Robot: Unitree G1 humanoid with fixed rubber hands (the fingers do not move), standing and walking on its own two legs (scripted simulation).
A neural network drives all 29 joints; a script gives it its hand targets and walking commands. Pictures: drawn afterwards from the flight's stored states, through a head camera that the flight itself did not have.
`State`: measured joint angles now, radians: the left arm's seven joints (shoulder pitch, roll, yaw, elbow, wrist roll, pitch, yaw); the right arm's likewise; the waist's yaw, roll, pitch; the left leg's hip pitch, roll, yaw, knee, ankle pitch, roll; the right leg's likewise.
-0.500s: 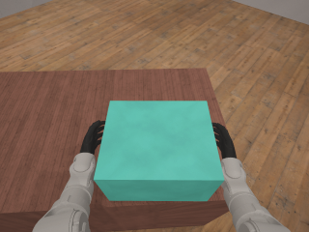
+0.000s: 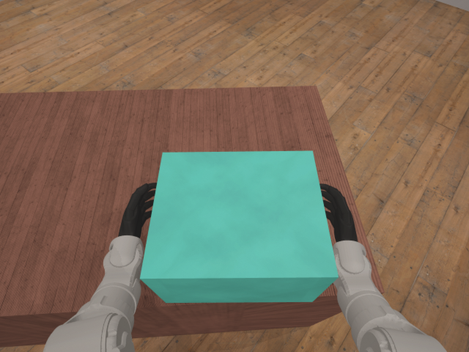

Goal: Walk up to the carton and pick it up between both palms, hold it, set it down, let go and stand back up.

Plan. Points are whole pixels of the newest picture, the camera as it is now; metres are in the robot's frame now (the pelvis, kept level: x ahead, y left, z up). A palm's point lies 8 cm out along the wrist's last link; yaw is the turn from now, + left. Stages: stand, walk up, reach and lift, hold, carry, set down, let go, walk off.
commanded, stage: set down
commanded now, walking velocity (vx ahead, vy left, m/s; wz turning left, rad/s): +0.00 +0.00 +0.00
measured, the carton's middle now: (238, 227) +0.37 +0.01 -0.06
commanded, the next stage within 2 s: none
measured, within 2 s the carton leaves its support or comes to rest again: neither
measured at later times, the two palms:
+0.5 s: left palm (134, 228) +0.36 +0.20 -0.03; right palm (341, 235) +0.34 -0.18 -0.03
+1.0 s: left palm (135, 230) +0.36 +0.20 -0.03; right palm (341, 236) +0.34 -0.18 -0.03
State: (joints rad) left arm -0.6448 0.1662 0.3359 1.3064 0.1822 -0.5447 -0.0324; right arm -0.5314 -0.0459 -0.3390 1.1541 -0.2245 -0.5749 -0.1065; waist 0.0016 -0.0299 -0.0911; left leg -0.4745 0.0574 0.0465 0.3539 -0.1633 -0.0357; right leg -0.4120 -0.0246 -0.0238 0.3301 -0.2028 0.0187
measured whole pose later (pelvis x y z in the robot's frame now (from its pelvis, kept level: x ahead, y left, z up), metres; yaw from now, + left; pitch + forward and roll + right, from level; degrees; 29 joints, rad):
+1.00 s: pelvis -0.02 +0.00 -0.01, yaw +0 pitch +19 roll +0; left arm -0.73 0.19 0.34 1.42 0.17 -0.67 -0.02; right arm -0.59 -0.05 -0.43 1.22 -0.27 -0.64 -0.09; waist 0.00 -0.04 -0.09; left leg -0.59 0.06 0.04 0.42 -0.16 -0.04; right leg -0.54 -0.03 -0.03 0.43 -0.22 0.02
